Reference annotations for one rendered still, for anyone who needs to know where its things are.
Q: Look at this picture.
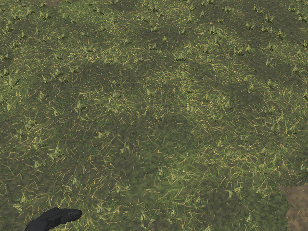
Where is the robot left hand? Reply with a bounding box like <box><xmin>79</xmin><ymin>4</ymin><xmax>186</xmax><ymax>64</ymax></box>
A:
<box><xmin>24</xmin><ymin>207</ymin><xmax>82</xmax><ymax>231</ymax></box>

